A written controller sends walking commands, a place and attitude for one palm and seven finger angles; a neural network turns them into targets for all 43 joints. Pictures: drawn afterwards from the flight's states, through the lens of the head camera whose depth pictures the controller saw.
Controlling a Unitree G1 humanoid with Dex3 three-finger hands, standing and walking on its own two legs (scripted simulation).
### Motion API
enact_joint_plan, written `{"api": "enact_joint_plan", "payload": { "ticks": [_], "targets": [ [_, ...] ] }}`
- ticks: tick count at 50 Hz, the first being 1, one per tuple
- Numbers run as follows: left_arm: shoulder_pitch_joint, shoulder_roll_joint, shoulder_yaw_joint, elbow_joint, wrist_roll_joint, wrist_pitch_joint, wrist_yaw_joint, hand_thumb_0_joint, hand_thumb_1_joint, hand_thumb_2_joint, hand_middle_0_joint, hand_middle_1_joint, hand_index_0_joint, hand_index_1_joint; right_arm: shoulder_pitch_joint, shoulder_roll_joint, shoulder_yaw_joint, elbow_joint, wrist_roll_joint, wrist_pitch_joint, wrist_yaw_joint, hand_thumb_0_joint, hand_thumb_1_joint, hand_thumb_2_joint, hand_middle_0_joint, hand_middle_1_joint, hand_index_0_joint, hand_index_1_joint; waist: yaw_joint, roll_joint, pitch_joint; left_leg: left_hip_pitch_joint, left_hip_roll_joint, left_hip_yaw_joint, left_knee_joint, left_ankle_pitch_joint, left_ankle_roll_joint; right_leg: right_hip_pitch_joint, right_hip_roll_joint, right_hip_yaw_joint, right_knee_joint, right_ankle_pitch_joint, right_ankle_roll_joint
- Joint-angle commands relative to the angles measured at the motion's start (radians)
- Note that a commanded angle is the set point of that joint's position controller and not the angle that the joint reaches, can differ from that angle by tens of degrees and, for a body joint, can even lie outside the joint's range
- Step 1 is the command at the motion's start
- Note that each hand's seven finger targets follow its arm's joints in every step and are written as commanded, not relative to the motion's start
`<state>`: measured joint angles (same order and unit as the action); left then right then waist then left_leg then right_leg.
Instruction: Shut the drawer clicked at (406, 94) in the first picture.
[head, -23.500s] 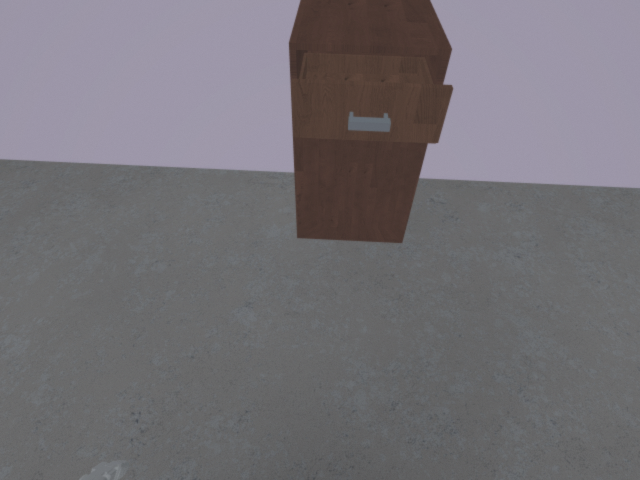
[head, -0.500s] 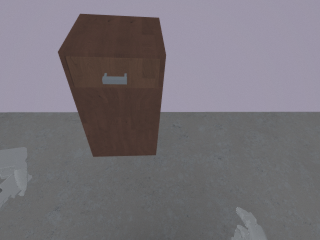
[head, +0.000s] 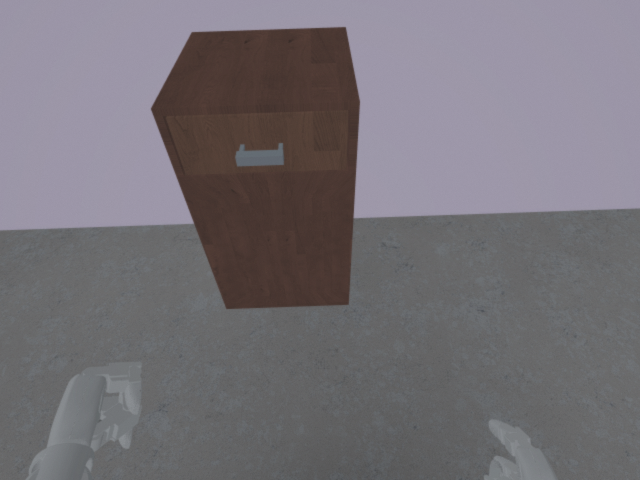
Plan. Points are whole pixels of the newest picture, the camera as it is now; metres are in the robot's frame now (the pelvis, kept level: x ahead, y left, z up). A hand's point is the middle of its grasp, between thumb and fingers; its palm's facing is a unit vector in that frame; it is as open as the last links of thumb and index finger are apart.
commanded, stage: let the arm hang, fingers relaxed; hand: left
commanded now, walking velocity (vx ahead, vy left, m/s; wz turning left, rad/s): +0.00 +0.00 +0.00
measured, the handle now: (260, 152) +0.80 +0.20 -0.05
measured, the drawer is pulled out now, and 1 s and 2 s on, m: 0.00 0.00 0.00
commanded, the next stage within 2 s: look to check the result in 0.98 s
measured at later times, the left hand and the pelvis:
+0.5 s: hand out of the picture -0.05 +0.20 -0.16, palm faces +0.00 -0.97 -0.25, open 5.7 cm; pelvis -0.02 +0.00 +0.01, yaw -1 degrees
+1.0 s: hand out of the picture +0.01 +0.16 -0.16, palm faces -0.01 -0.98 -0.21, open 7.3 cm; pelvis -0.01 -0.02 +0.01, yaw -1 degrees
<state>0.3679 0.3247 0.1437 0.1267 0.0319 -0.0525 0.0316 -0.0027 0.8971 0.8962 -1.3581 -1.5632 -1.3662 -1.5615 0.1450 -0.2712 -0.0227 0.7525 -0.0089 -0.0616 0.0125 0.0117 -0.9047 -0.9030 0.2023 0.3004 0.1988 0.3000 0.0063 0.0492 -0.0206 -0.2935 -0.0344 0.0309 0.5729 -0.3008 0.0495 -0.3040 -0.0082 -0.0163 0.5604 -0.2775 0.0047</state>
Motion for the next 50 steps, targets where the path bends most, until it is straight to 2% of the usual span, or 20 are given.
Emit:
{"api": "enact_joint_plan", "payload": {
  "ticks": [1,3,6,7,9,12,16,18,21,24,32,35,39,40,42,43,45,50],
  "targets": [
    [-0.021,0.059,-0.058,0.247,0.011,0.036,-0.019,0.000,0.900,0.900,-1.120,-1.297,-1.120,-1.297,0.042,-0.110,-0.030,-0.054,-0.011,0.010,-0.008,0.000,-0.900,-0.900,0.200,0.300,0.200,0.300,-0.016,-0.268,-0.058,0.019,0.111,-0.121,-0.067,0.256,0.006,0.075,-0.108,0.111,-0.072,0.262,-0.060],
    [-0.066,0.072,-0.070,0.371,0.004,0.044,-0.014,0.000,0.900,0.900,-1.040,-1.210,-1.040,-1.210,0.033,-0.110,-0.025,-0.022,-0.015,0.027,-0.012,0.000,-0.900,-0.900,0.200,0.300,0.200,0.300,-0.017,-0.201,-0.023,0.052,0.102,-0.119,-0.104,0.233,0.003,0.055,-0.110,0.129,-0.101,0.230,-0.067],
    [-0.080,0.053,-0.096,0.531,-0.005,0.055,-0.010,0.000,0.900,0.900,-0.920,-1.080,-0.920,-1.080,0.027,-0.087,-0.004,0.041,-0.016,0.037,-0.015,0.000,-0.900,-0.900,0.200,0.300,0.200,0.300,0.003,0.056,0.032,0.024,0.124,-0.141,-0.200,0.224,0.007,0.085,-0.071,0.108,-0.117,0.105,-0.046],
    [-0.070,0.053,-0.103,0.581,-0.008,0.056,-0.010,0.000,0.900,0.900,-0.880,-1.037,-0.880,-1.037,0.033,-0.079,0.002,0.060,-0.014,0.041,-0.017,0.000,-0.900,-0.900,0.200,0.300,0.200,0.300,0.005,0.101,0.043,0.016,0.122,-0.138,-0.221,0.171,0.004,0.098,-0.067,0.105,-0.135,0.068,-0.045],
    [-0.050,0.041,-0.109,0.668,-0.012,0.053,-0.010,0.000,0.900,0.900,-0.800,-0.950,-0.800,-0.950,0.058,-0.061,0.005,0.099,-0.011,0.047,-0.020,0.000,-0.900,-0.900,0.200,0.300,0.200,0.300,0.006,0.129,0.042,0.012,0.119,-0.139,-0.249,0.060,0.002,0.113,-0.067,0.108,-0.171,0.032,-0.051],
    [-0.045,0.031,-0.116,0.760,-0.014,0.050,-0.013,0.000,0.900,0.900,-0.680,-0.820,-0.680,-0.820,0.106,-0.054,0.003,0.147,-0.009,0.056,-0.024,0.000,-0.900,-0.900,0.200,0.300,0.200,0.300,0.001,0.112,0.031,0.028,0.122,-0.141,-0.266,-0.031,0.002,0.122,-0.070,0.102,-0.210,0.009,-0.054],
    [-0.047,0.017,-0.124,0.841,-0.015,0.049,-0.012,0.000,0.900,0.900,-0.520,-0.647,-0.520,-0.647,0.173,-0.050,-0.005,0.202,-0.007,0.063,-0.028,0.000,-0.900,-0.900,0.200,0.300,0.200,0.300,-0.010,0.013,0.081,0.026,0.134,-0.157,-0.292,-0.099,0.005,0.078,-0.069,0.097,-0.234,-0.040,-0.057],
    [-0.038,0.007,-0.127,0.874,-0.017,0.047,-0.011,0.000,0.900,0.900,-0.440,-0.560,-0.440,-0.560,0.199,-0.047,-0.005,0.227,-0.005,0.060,-0.032,0.000,-0.900,-0.900,0.200,0.300,0.200,0.300,-0.011,-0.023,0.072,0.047,0.138,-0.160,-0.290,-0.062,0.010,0.079,-0.071,0.096,-0.232,-0.013,-0.057],
    [-0.024,-0.003,-0.130,0.913,-0.018,0.045,-0.007,0.000,0.900,0.900,-0.320,-0.430,-0.320,-0.430,0.219,-0.032,-0.005,0.260,-0.003,0.057,-0.034,0.000,-0.900,-0.900,0.200,0.300,0.200,0.300,-0.010,-0.041,0.071,0.066,0.141,-0.154,-0.292,-0.029,0.011,0.074,-0.075,0.089,-0.228,0.004,-0.057],
    [-0.026,-0.012,-0.131,0.940,-0.019,0.046,-0.003,0.000,0.900,0.900,-0.200,-0.300,-0.200,-0.300,0.232,-0.025,-0.002,0.288,-0.003,0.056,-0.038,0.000,-0.900,-0.900,0.200,0.300,0.200,0.300,-0.011,-0.051,0.110,0.063,0.144,-0.155,-0.300,-0.017,0.011,0.054,-0.073,0.090,-0.224,0.008,-0.057],
    [-0.026,-0.028,-0.129,0.970,-0.018,0.041,0.003,0.000,0.900,0.900,-0.200,-0.300,-0.200,-0.300,0.239,0.009,-0.002,0.330,-0.002,0.052,-0.040,0.000,-0.900,-0.900,0.200,0.300,0.200,0.300,-0.011,-0.066,0.117,0.082,0.131,-0.125,-0.284,0.046,0.008,0.049,-0.078,0.099,-0.228,0.029,-0.055],
    [-0.029,-0.029,-0.125,0.968,-0.018,0.038,0.005,0.000,0.900,0.900,-0.200,-0.300,-0.200,-0.300,0.236,0.014,-0.003,0.336,-0.001,0.050,-0.041,0.000,-0.900,-0.900,0.200,0.300,0.200,0.300,-0.010,-0.049,0.098,0.097,0.128,-0.115,-0.270,0.084,0.005,0.059,-0.078,0.105,-0.229,0.049,-0.055],
    [-0.049,-0.036,-0.123,0.969,-0.018,0.036,0.005,0.000,0.900,0.900,-0.200,-0.300,-0.200,-0.300,0.225,0.024,-0.002,0.342,-0.004,0.048,-0.043,0.000,-0.900,-0.900,0.200,0.300,0.200,0.300,-0.011,-0.035,0.116,0.095,0.127,-0.106,-0.271,0.108,0.000,0.059,-0.081,0.105,-0.233,0.066,-0.055],
    [-0.045,-0.034,-0.121,0.967,-0.017,0.034,0.006,0.000,0.900,0.900,-0.200,-0.300,-0.200,-0.300,0.226,0.023,-0.004,0.343,-0.003,0.047,-0.042,0.000,-0.900,-0.900,0.200,0.300,0.200,0.300,-0.010,-0.032,0.093,0.104,0.128,-0.106,-0.264,0.125,-0.001,0.070,-0.080,0.106,-0.231,0.075,-0.055],
    [-0.054,-0.041,-0.121,0.969,-0.019,0.034,0.005,0.000,0.900,0.900,-0.200,-0.300,-0.200,-0.300,0.219,0.029,-0.002,0.346,-0.004,0.047,-0.043,0.000,-0.900,-0.900,0.200,0.300,0.200,0.300,-0.011,-0.039,0.102,0.106,0.126,-0.100,-0.264,0.126,-0.004,0.067,-0.083,0.108,-0.237,0.074,-0.055],
    [-0.055,-0.043,-0.121,0.970,-0.019,0.034,0.006,0.000,0.900,0.900,-0.200,-0.300,-0.200,-0.300,0.218,0.029,-0.003,0.347,-0.005,0.047,-0.044,0.000,-0.900,-0.900,0.200,0.300,0.200,0.300,-0.012,-0.023,0.104,0.110,0.126,-0.098,-0.265,0.128,-0.004,0.065,-0.083,0.110,-0.240,0.075,-0.057],
    [-0.057,-0.036,-0.120,0.969,-0.018,0.034,0.006,0.000,0.900,0.900,-0.200,-0.300,-0.200,-0.300,0.217,0.027,-0.005,0.346,-0.004,0.050,-0.043,0.000,-0.900,-0.900,0.200,0.300,0.200,0.300,-0.011,-0.043,0.115,0.104,0.125,-0.095,-0.259,0.119,-0.005,0.061,-0.083,0.111,-0.249,0.061,-0.056],
    [-0.067,-0.034,-0.119,0.969,-0.019,0.030,0.005,0.000,0.900,0.900,-0.200,-0.300,-0.200,-0.300,0.218,0.023,-0.005,0.350,-0.004,0.049,-0.044,0.000,-0.900,-0.900,0.200,0.300,0.200,0.300,-0.015,-0.040,0.078,0.128,0.126,-0.089,-0.246,0.156,-0.009,0.086,-0.085,0.117,-0.252,0.102,-0.058]
  ]
}}
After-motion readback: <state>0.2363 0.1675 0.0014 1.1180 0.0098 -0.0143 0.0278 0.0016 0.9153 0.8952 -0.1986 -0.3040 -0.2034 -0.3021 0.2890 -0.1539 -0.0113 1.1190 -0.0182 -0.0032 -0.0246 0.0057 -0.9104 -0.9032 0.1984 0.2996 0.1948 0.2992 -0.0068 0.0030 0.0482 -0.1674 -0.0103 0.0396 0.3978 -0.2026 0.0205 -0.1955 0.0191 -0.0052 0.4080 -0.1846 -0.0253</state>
